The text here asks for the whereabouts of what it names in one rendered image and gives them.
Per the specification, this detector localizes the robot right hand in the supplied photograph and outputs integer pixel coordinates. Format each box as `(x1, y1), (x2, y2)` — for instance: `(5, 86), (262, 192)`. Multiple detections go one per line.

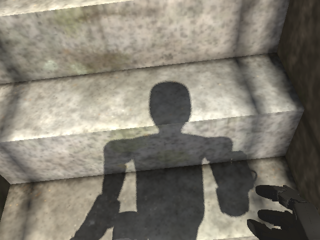
(247, 185), (320, 240)

